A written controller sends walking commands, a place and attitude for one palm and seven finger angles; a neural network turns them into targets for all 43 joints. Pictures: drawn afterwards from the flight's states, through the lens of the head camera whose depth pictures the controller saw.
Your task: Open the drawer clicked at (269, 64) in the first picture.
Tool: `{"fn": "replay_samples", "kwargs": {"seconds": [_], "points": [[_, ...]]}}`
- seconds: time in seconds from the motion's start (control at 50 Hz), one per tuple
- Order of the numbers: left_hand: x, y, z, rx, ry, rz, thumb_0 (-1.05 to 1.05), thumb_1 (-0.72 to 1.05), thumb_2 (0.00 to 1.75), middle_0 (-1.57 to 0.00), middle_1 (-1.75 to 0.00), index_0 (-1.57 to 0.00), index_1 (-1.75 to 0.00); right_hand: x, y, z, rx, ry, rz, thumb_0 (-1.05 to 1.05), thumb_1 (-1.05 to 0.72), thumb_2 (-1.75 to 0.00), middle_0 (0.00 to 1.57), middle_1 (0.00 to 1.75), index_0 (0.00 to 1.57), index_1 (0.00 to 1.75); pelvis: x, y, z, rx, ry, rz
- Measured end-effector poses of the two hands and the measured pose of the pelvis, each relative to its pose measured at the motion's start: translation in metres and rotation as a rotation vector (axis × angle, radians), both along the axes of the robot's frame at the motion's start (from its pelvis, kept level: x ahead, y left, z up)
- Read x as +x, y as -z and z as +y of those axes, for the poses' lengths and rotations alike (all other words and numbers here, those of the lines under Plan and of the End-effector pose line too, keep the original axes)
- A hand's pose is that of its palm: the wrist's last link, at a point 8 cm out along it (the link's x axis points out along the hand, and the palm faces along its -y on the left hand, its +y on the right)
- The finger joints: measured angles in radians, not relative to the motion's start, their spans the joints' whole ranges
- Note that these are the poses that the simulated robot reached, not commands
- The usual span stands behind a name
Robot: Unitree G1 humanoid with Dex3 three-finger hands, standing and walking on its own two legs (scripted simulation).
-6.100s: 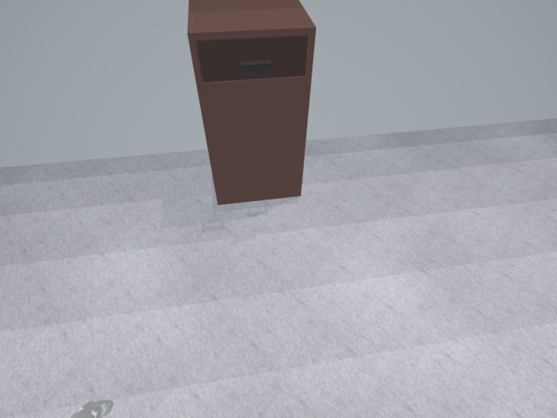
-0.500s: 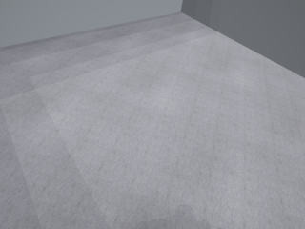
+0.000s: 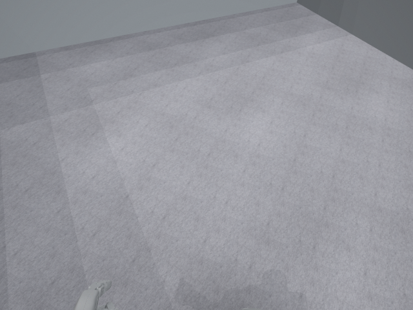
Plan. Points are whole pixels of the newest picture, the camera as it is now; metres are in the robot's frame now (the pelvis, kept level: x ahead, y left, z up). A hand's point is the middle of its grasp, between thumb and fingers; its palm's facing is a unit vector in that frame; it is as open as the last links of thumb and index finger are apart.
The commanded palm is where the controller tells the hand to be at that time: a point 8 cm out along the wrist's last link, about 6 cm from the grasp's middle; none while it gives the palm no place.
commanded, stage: turn to face it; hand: left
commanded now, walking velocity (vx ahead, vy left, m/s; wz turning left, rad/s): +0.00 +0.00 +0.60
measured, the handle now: out of the picture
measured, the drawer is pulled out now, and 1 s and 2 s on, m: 0.00 0.00 0.00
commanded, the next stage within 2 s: none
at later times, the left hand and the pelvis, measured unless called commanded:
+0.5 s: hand out of the picture -0.02 +0.15 -0.15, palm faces +0.35 -0.89 -0.30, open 7.3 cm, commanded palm none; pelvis +0.00 -0.06 +0.00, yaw +20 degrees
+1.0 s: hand out of the picture -0.03 +0.23 -0.16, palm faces +0.61 -0.75 -0.25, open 7.3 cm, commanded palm none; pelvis +0.01 -0.02 +0.00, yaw +36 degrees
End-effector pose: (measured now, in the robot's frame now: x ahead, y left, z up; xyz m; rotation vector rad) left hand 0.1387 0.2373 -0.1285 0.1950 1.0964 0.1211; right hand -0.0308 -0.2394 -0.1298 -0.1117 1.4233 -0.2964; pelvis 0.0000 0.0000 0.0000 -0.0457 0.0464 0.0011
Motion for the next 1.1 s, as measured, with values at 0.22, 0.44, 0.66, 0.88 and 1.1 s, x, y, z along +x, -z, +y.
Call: {"fn": "replay_samples", "kwargs": {"seconds": [0.22,0.44,0.66,0.88,1.1], "points": [[-0.046,-0.014,-0.029,0.079,-0.133,-0.026,0.0,0.91,0.89,-0.2,-0.3,-0.2,-0.3,0.066,0.023,-0.068,0.019,-0.156,-0.07,0.0,-0.91,-0.9,0.2,0.3,0.2,0.3,-0.003,0.009,-0.05,0.05,-0.127,-0.01],[-0.145,-0.015,-0.044,0.076,-0.35,0.093,0.0,0.91,0.89,-0.2,-0.3,-0.21,-0.3,0.168,0.014,-0.076,0.015,-0.41,-0.138,0.0,-0.91,-0.9,0.2,0.3,0.19,0.3,0.002,0.002,-0.062,0.1,-0.309,-0.04],[-0.264,0.025,-0.032,-0.016,-0.587,0.294,0.0,0.91,0.89,-0.2,-0.3,-0.21,-0.3,0.268,0.005,0.037,0.028,-0.716,-0.294,0.0,-0.91,-0.9,0.2,0.3,0.19,0.3,-0.002,0.022,-0.026,0.067,-0.455,-0.016],[-0.243,0.014,0.01,-0.009,-0.677,0.15,0.01,0.91,0.89,-0.2,-0.3,-0.2,-0.3,0.263,-0.017,0.083,0.037,-0.81,-0.298,0.0,-0.9,-0.9,0.21,0.3,0.2,0.3,-0.001,0.005,-0.009,0.03,-0.573,-0.046],[-0.174,-0.01,0.012,0.07,-0.691,-0.035,0.0,0.91,0.89,-0.2,-0.3,-0.2,-0.3,0.253,0.012,0.043,0.06,-0.804,-0.159,0.0,-0.9,-0.9,0.21,0.3,0.2,0.3,0.023,0.01,-0.03,0.052,-0.692,-0.025]]}}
